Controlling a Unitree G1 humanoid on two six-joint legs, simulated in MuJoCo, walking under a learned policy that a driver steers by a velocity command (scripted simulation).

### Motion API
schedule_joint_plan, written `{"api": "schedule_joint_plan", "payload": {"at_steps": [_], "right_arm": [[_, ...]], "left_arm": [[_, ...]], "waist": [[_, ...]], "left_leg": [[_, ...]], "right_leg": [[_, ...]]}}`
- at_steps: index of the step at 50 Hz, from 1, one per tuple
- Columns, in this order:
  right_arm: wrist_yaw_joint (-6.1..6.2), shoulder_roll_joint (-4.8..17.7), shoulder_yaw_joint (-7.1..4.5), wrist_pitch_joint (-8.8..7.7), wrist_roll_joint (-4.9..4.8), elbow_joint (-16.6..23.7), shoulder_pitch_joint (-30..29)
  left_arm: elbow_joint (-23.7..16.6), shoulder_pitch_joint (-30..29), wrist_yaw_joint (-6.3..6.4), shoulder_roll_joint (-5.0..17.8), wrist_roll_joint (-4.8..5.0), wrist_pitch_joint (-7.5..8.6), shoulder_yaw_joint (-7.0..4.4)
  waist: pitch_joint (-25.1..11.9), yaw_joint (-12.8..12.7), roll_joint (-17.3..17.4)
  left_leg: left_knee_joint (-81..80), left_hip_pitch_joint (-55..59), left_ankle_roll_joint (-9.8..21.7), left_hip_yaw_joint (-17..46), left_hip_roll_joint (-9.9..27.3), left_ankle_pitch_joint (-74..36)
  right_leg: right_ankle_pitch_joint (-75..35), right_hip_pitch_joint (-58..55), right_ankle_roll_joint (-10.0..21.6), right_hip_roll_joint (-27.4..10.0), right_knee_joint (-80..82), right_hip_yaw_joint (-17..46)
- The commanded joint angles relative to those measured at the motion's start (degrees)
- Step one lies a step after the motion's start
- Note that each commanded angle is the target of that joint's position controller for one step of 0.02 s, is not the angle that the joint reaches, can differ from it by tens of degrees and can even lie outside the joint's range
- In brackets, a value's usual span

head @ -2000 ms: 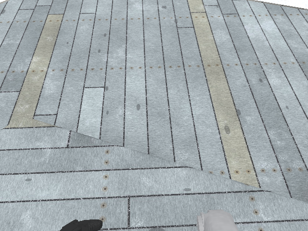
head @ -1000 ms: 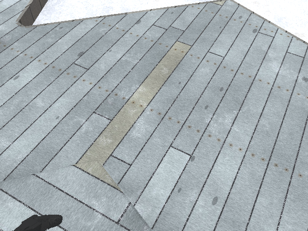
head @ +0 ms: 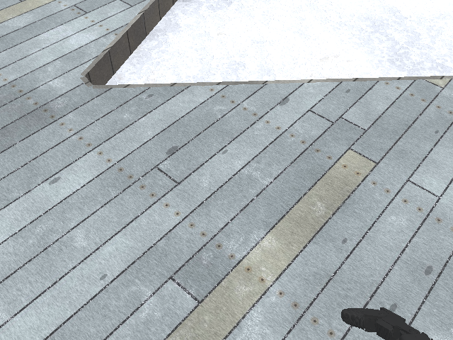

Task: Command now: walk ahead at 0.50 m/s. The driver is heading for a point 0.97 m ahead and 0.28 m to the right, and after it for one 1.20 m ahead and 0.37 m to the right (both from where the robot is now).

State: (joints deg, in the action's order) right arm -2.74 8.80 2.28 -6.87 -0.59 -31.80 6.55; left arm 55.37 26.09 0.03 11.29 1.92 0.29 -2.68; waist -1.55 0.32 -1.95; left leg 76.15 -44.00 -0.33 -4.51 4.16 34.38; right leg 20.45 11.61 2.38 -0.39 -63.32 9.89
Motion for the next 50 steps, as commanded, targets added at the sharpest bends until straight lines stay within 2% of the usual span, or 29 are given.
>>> {"api": "schedule_joint_plan", "payload": {"at_steps": [1, 2, 3, 5, 8, 10, 14, 16, 17, 18, 19, 20, 21, 22, 23, 24, 25, 27, 29, 31, 35, 38, 39, 40, 41, 42, 44, 46, 50], "right_arm": [[-0.81, 11.4, -5.4, -1.21, -1.05, -6.84, 16.89], [-1.06, 7.32, -4.79, -1.14, -0.57, -8.65, 13.9], [-0.79, 3.74, -4.58, -0.72, 0.0, -9.84, 9.49], [0.81, 0.73, -4.25, -0.82, -0.04, -10.15, 3.71], [3.66, 4.55, -5.47, -1.16, 0.2, -11.98, 6.27], [5.23, 8.37, -6.77, -1.28, 0.3, -13.17, 11.2], [5.56, 8.64, -7.81, -1.12, -0.79, -13.09, 14.34], [5.54, 8.57, -8.11, -0.53, -1.15, -12.97, 13.45], [5.44, 9.28, -8.38, -0.32, -1.39, -13.06, 12.43], [5.22, 10.6, -8.81, -0.33, -1.84, -13.24, 9.21], [4.69, 7.89, -8.33, -1.0, 0.06, -12.92, 7.58], [3.7, 0.35, -5.89, -2.4, 1.3, -8.84, 13.05], [2.9, 4.03, -5.36, -3.82, 0.06, -6.16, 16.22], [2.87, 7.67, -5.89, -4.23, -1.44, -5.25, 13.63], [3.75, 9.81, -6.44, -3.9, -1.53, -4.63, 9.4], [4.56, 9.22, -6.17, -3.04, -1.59, -3.95, 7.74], [5.0, 12.4, -7.09, -1.83, -0.46, -4.46, 6.65], [5.56, 11.67, -7.47, 0.09, 1.7, -3.97, 1.63], [5.05, 6.86, -5.98, 0.32, 2.89, -2.03, -5.32], [3.93, 4.27, -5.4, 0.3, 1.49, -1.99, -8.69], [2.74, 6.48, -6.44, -0.22, 0.27, -1.11, -12.68], [2.6, 9.68, -8.2, -1.49, 0.34, -2.92, -6.0], [2.92, 11.99, -9.1, -1.6, 1.08, -4.3, 2.42], [3.42, 15.79, -10.19, -1.23, 2.09, -5.89, 11.93], [2.97, 16.03, -10.37, -0.99, 0.87, -7.59, 14.3], [3.08, 11.91, -9.41, -0.65, 0.36, -6.22, 11.18], [3.21, 9.05, -8.14, 0.44, 0.85, -6.09, 5.25], [2.94, 7.91, -7.52, 0.34, 1.25, -7.2, 3.71], [2.67, 10.88, -8.37, -0.24, 1.24, -10.35, 4.02]], "left_arm": [[-13.11, -13.44, 0.63, 1.56, 0.96, 2.61, -1.01], [-13.72, -13.1, 0.63, 1.56, 0.55, 2.19, -1.09], [-13.04, -8.67, 0.08, 1.82, 0.65, 1.11, -1.43], [-12.55, -6.46, -0.52, 3.85, 0.85, -0.43, -1.99], [-16.53, -15.4, -1.37, 3.53, -1.48, 0.07, -1.74], [-17.29, -19.35, -2.56, 2.03, -0.87, 0.9, -1.3], [-18.94, -24.15, -3.43, 4.05, -0.74, 0.33, -1.48], [-17.73, -20.5, -3.63, 5.19, -1.3, 0.46, -2.04], [-15.83, -13.96, -3.75, 6.15, -1.75, 0.65, -2.8], [-12.93, -2.73, -3.65, 7.65, -2.33, 0.75, -3.96], [-9.03, 6.05, -3.05, 9.67, -2.18, 0.69, -4.78], [-9.87, 3.2, -2.79, 12.45, -3.98, 1.68, -3.64], [-12.57, 3.3, -2.54, 13.58, -3.31, 2.11, -4.25], [-13.1, 1.19, -2.09, 14.1, -2.77, 2.26, -4.63], [-14.29, -3.86, -1.55, 11.4, -2.28, 2.46, -3.82], [-16.1, -10.14, -0.52, 12.25, -2.76, 3.05, -3.63], [-17.55, -14.1, -0.6, 9.45, -2.26, 4.01, -2.65], [-17.67, -14.76, 0.0, 8.55, -1.83, 4.78, -2.38], [-16.77, -12.3, 1.0, 9.96, -0.78, 4.58, -3.01], [-15.02, -7.34, 1.44, 10.33, -0.46, 3.73, -3.33], [-13.87, -2.08, 1.42, 8.43, 0.23, 2.52, -3.36], [-15.39, -4.12, 1.51, 7.95, -0.33, 2.14, -3.58], [-17.24, -6.82, 1.14, 5.82, -0.94, 2.5, -2.86], [-18.25, -1.84, 1.17, 2.23, -0.84, 2.74, -1.84], [-18.98, 0.98, 1.22, 5.34, -0.01, 2.72, -1.69], [-18.62, -1.45, 1.13, 9.37, -0.02, 2.36, -2.8], [-20.46, -8.87, 0.92, 9.87, -1.35, 1.44, -3.25], [-21.28, -9.42, 0.49, 8.09, -1.28, 1.13, -3.29], [-22.03, -11.28, 0.67, 6.94, -1.0, 0.23, -3.0]], "waist": [[5.82, 6.04, 15.27], [7.57, 2.35, 6.8], [5.51, -2.85, 4.22], [5.49, -5.68, 5.11], [5.62, -4.21, 5.42], [0.42, -1.89, 6.8], [0.39, 1.7, 6.22], [0.69, 0.16, 5.75], [-1.49, -2.92, 5.1], [-5.01, -10.0, 3.5], [-4.86, -14.7, -7.56], [-5.16, -6.24, -17.11], [-15.67, -5.89, -18.02], [-15.13, -4.97, -8.15], [-13.04, -2.58, 3.73], [-10.46, 1.0, 1.5], [-5.07, 2.95, 5.86], [0.57, 3.29, 5.18], [0.5, 0.55, 1.54], [-1.74, -2.07, -0.94], [-1.51, -4.36, -1.86], [-4.52, -0.09, -4.08], [-9.61, 4.29, -2.85], [-17.84, 5.01, 8.98], [-19.39, 4.23, 19.39], [-11.97, 4.71, 12.72], [-2.03, 3.04, 6.35], [0.77, 0.68, 6.51], [0.99, -0.23, 6.54]], "left_leg": [[-52.83, 25.92, 10.66, 45.8, 15.31, -7.46], [-50.13, 18.05, 8.58, 35.82, 12.02, -5.71], [-48.04, 13.61, 7.56, 28.93, 9.89, -0.81], [-46.12, 9.96, 6.17, 16.95, 7.4, -5.59], [-47.06, 8.9, 5.9, 5.3, 5.75, -13.77], [-45.17, 14.05, 5.55, 0.67, 4.54, -14.68], [-37.63, 28.35, 4.53, 1.26, 7.65, -17.93], [-28.32, 34.06, 3.56, 0.75, 7.71, -29.08], [-19.06, 34.33, 3.2, -0.59, 7.02, -37.05], [-0.03, 31.71, 2.71, -3.92, 3.36, -41.63], [27.79, 11.94, 1.72, -5.63, -3.02, -7.08], [37.81, -8.96, 3.1, 2.3, -3.25, 7.41], [35.32, -12.98, 2.38, 9.97, -3.7, 2.97], [32.56, -19.67, 1.27, 11.37, -2.72, -1.87], [24.04, -21.0, 1.82, 11.31, 0.03, -9.96], [17.66, -17.09, -0.45, 13.82, 1.7, -13.83], [7.22, -13.56, -1.84, 15.28, 3.3, -16.91], [-8.09, -4.74, -3.52, 13.73, 4.28, -19.32], [-25.01, 7.43, -3.74, 8.75, 0.77, -29.36], [-35.33, 16.11, -3.79, 5.99, -3.87, -38.44], [-47.23, 15.01, -1.83, 8.14, -5.91, -35.68], [-51.24, 28.0, 1.83, 8.15, -5.16, -32.18], [-48.87, 41.56, 4.94, 12.59, 0.74, -31.2], [-49.89, 62.1, 12.65, 30.98, 13.56, -28.35], [-55.2, 65.34, 17.62, 49.45, 20.91, -12.99], [-57.45, 59.35, 15.93, 45.94, 18.95, -5.05], [-59.94, 44.08, 12.36, 31.51, 13.89, -14.45], [-62.43, 35.6, 10.55, 22.38, 10.33, -24.2], [-66.18, 33.94, 11.75, 13.91, 10.08, -31.15]], "right_leg": [[2.22, 36.59, 4.4, 5.34, -26.64, 2.84], [-0.59, 33.03, 5.67, 2.26, -23.46, 0.36], [-6.01, 28.79, 6.22, -0.09, -19.27, -0.96], [-12.2, 24.37, 4.88, -0.5, -7.99, -1.91], [-27.75, 18.52, 1.15, 1.51, 12.86, -7.69], [-37.88, 11.55, -0.31, 2.54, 23.36, -12.03], [-41.65, 14.87, 0.26, -0.46, 31.37, -10.63], [-39.78, 13.76, 1.6, -1.47, 37.58, -12.38], [-40.05, 7.22, 3.02, -1.1, 40.2, -14.03], [-43.11, -4.02, 6.78, -0.53, 44.82, -15.74], [-47.17, -21.03, 10.79, -4.0, 44.8, -9.62], [-60.92, -30.4, 11.86, -7.36, 25.96, -0.34], [-51.31, -35.44, 21.65, -14.74, 30.46, 16.63], [-31.27, -34.28, 24.85, -19.15, 38.92, 26.55], [-8.9, -28.63, 21.93, -19.36, 45.12, 30.57], [-8.8, -17.64, 23.62, -22.15, 45.72, 37.5], [-12.48, -8.6, 22.22, -19.72, 46.03, 34.04], [-17.71, 5.71, 17.84, -11.94, 47.39, 21.32], [-27.05, 13.67, 13.99, -4.63, 47.25, 9.78], [-25.8, 13.43, 12.06, -2.44, 47.14, 6.81], [-17.24, 0.72, 10.27, -4.58, 42.26, 13.37], [-18.91, 0.46, 7.76, -2.98, 34.44, 14.22], [-18.14, 7.1, 5.66, -0.5, 23.98, 11.02], [-0.6, 22.61, 1.58, 6.58, 5.71, 3.83], [13.64, 34.0, 0.08, 5.19, -6.47, 1.39], [8.81, 38.36, -0.78, 2.06, -12.15, 1.46], [0.26, 36.37, -1.23, -1.43, -11.53, -1.64], [-1.92, 31.06, -1.11, -3.89, -7.7, -2.2], [-7.72, 31.3, -2.64, -5.11, -1.35, -3.08]]}}
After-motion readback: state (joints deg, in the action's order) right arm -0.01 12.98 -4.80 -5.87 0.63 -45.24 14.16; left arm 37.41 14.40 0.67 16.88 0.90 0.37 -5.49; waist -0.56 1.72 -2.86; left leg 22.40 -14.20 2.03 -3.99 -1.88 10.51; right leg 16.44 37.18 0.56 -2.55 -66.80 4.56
